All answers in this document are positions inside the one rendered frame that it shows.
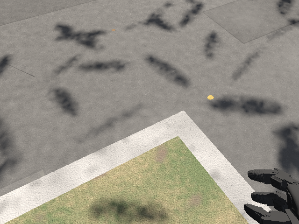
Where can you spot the robot right hand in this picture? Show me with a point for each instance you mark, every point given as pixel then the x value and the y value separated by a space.
pixel 287 205

